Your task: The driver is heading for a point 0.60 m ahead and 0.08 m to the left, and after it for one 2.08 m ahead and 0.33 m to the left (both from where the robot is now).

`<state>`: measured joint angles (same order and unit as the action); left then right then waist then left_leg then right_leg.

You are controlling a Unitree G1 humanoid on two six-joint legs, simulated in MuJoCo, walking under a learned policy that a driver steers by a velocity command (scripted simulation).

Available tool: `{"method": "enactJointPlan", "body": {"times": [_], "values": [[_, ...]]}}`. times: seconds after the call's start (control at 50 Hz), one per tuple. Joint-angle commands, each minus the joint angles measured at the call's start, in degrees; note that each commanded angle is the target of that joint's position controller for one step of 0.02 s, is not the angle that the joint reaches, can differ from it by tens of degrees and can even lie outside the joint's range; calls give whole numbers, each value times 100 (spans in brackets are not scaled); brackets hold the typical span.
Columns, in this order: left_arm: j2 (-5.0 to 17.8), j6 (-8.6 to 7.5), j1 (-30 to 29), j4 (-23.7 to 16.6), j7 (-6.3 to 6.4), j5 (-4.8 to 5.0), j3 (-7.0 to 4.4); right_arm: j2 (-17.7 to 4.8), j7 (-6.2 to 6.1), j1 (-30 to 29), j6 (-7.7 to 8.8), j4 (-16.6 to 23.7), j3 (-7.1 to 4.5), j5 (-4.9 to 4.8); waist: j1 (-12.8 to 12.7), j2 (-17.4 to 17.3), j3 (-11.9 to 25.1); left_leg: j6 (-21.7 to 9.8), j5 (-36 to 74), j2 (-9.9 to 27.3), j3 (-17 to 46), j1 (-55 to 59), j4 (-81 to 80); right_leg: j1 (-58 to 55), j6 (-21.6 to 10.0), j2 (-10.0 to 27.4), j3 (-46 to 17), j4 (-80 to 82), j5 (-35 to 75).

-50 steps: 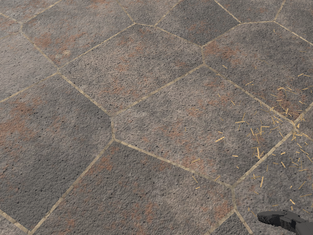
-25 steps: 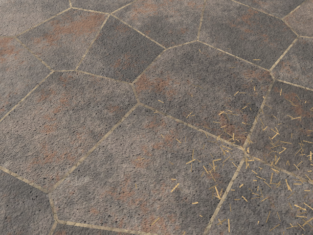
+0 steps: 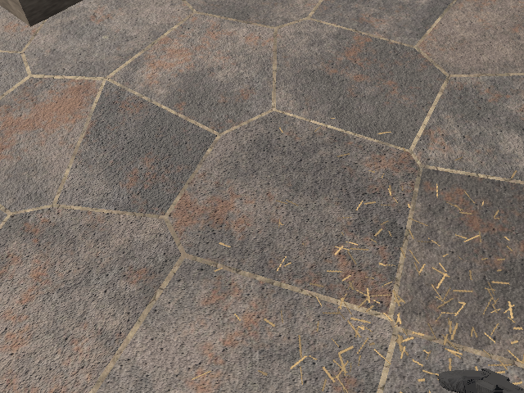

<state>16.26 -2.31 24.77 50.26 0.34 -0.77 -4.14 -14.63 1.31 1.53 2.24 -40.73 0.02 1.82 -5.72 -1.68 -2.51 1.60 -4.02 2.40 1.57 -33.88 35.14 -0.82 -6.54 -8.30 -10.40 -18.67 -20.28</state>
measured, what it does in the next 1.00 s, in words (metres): walks ahead: left foot, then right foot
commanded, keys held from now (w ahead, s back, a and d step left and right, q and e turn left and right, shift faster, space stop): w+e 0.04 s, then w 0.28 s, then w+q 0.68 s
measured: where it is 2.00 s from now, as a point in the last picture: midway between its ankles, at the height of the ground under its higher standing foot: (244, 193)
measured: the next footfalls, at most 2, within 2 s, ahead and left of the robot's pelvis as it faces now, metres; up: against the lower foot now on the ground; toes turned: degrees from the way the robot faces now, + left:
left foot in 0.06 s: +0.21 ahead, +0.12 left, +0.00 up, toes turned -4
right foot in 0.52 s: +0.39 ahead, -0.13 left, +0.00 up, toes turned -6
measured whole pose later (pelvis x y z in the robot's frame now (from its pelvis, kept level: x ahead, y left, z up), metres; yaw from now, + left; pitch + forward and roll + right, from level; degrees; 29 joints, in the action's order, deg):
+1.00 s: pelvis +0.49 -0.01 -0.01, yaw +11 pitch +1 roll -1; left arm 13.4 -4.5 23.7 52.9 1.0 -1.4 -2.4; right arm -13.7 4.3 2.6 -0.2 -42.4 -2.4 2.4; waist -3.5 -1.0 -2.9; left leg -6.0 -7.8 2.0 -6.2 -32.4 37.5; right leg -5.9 0.9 1.0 17.0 -16.3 -22.7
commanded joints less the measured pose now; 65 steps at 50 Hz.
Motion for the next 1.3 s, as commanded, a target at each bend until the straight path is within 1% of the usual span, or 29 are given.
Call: {"method": "enactJointPlan", "body": {"times": [0.02,0.04,0.06,0.08,0.1,0.14,0.16,0.2,0.26,0.34,0.42,0.48,0.52,0.54,0.56,0.58,0.6,0.66,0.72,0.82,0.94,1.0,1.04,1.06,1.08,1.1,1.14,1.2,1.3], "values": [[1080,-87,-310,-402,43,-38,-238,-826,-81,440,181,267,-240,-35,602,649,372,-251,-438,-385,-86,1513,-525,406,-259,1416,-1008,-747,4481],[1070,-125,-425,-418,-10,8,-228,-977,-146,1234,249,55,-312,-13,1021,374,773,-397,-285,-318,-66,2611,-901,696,-122,1097,-777,-1743,4488],[702,-182,-360,-540,-67,62,-116,-1332,-245,2126,297,-21,-403,110,1335,-139,1563,-671,-1288,762,964,3892,-1076,1316,2,762,-398,-3205,3177],[146,-177,313,-690,-67,198,-1,-1817,-273,2172,237,15,-515,218,927,-1440,2071,-1319,-1651,2263,3600,5061,-1623,3026,194,-159,256,-4742,-912],[609,-115,431,-534,-26,-6,-34,-1495,-226,1904,160,2,-508,86,761,-1025,1798,-1545,-2301,2240,4402,4599,-1869,3573,136,237,232,-5365,-955],[574,-74,-213,-489,-91,-91,-18,-634,-150,1305,170,26,-317,18,681,5,521,-1335,-1863,1626,2656,3200,-2085,3507,197,662,324,-5122,-42],[493,-50,-352,-521,-132,-107,-6,-557,-146,1279,198,-45,-288,28,618,-179,340,-1194,-1282,1353,2063,2892,-2187,3396,235,782,366,-4866,67],[401,44,-353,-524,-206,-166,29,-571,-121,1459,294,-249,-286,-16,527,-476,271,-1153,-186,1085,1382,2573,-2291,3141,320,815,428,-4625,125],[324,87,-662,-641,-254,-175,72,-658,-63,1705,420,-448,-324,-90,490,-436,264,-1291,451,1094,954,2633,-2465,3391,404,848,482,-4239,358],[148,47,-1652,-955,-333,-183,225,-642,-44,1857,374,-628,-333,-119,620,-412,15,-1267,217,859,434,2440,-2775,3422,562,1163,961,-2865,1161],[115,-24,-2271,-1128,-311,-111,308,-869,-15,2268,307,-831,-408,-122,806,-392,-7,-1215,687,842,458,2383,-2500,2711,639,1013,1291,-1765,1307],[263,-110,-2082,-1118,-215,-102,261,-1015,-36,2290,245,-893,-464,-111,641,-357,59,-1116,817,992,768,2556,-2028,2156,533,904,1276,-1259,1072],[536,-236,-989,-745,-93,-215,128,-835,-44,2305,232,-918,-421,-148,173,104,603,-903,1081,519,471,2174,-569,488,346,963,1074,-634,1073],[1005,-290,-26,-674,-8,-350,9,-501,-39,2166,261,-675,-326,-176,-253,858,1387,-738,-262,106,113,1377,1063,-708,58,2359,-362,-327,139],[1552,-199,72,-649,26,-284,-136,-121,-77,2609,232,-499,-262,-283,-23,1995,1636,-614,-2695,-609,-308,-163,2460,-1301,-417,3493,-2363,439,-553],[1064,-149,-217,-700,16,-168,-50,-656,-130,2477,115,-671,-399,-137,57,1069,1099,-689,-2529,-270,128,-451,3066,-722,-471,3322,-2309,484,-879],[628,-170,-639,-753,-5,-126,68,-611,-82,2245,89,-675,-426,-129,245,739,532,-704,-2005,-59,250,-479,3078,-195,-366,3006,-1512,556,-543],[207,-283,-987,-691,11,-86,164,-421,29,2098,-57,-732,-441,-30,552,849,131,-517,-1359,201,117,-126,2854,549,-81,2387,39,851,1167],[276,-406,-746,-519,22,-24,112,-269,117,1761,-168,-585,-441,-12,630,687,146,-408,-918,216,38,-360,2902,477,-141,2365,675,915,2291],[249,-401,-464,-281,35,-40,86,-148,234,777,-204,-216,-372,9,527,632,-124,-301,-42,270,-152,-763,1936,384,-176,2257,1511,1019,2632],[547,-323,-125,-31,79,-48,-6,-178,328,-143,-188,185,-288,47,344,588,-328,-666,-61,74,-774,-130,361,-56,-45,2415,2143,756,3397],[790,-205,-112,47,120,-64,-62,-329,254,221,-191,148,-364,71,576,723,30,-1024,-909,-435,-1099,662,117,-465,61,2437,2446,-440,5801],[905,-92,-169,11,116,-51,-84,-590,140,1631,-101,-276,-532,114,1205,483,867,-1354,-937,-824,-990,2460,-488,67,206,2307,2600,-2640,5532],[637,-98,-89,-177,94,-87,-10,-1135,36,2374,-84,-451,-707,154,1418,-167,1455,-1640,-1633,260,504,3883,-695,1378,388,2098,2584,-4374,3168],[207,-146,-128,-638,-18,-8,52,-1742,-2,2029,-142,-287,-841,-9,1009,-1475,1892,-2541,-1668,1690,3864,5259,-1593,3802,760,749,1955,-6379,-1080],[649,-213,-891,-785,-36,-74,-3,-1616,-36,2137,-216,-238,-826,-107,1330,-353,1614,-2458,-1163,1671,3771,5087,-1974,4476,718,959,960,-6505,-713],[457,-322,-932,-742,-38,16,61,-1037,-108,1654,-170,-352,-667,-132,818,260,419,-2083,287,1286,2346,3564,-1981,4159,650,1441,905,-5574,137],[382,-42,-662,-662,-57,-212,67,-748,-108,1311,-5,-296,-554,-181,397,188,359,-1838,1266,667,1515,2594,-2128,3275,796,1552,878,-4838,172],[282,110,-1519,-983,-109,-198,90,-941,-78,1846,87,-426,-601,-179,607,13,64,-1716,840,386,1444,2463,-2422,3834,1000,1497,1012,-3705,1050]]}}
Over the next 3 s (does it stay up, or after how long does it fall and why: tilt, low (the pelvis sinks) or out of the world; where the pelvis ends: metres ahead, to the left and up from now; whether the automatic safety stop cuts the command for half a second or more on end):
stays up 1.52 0.17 0.01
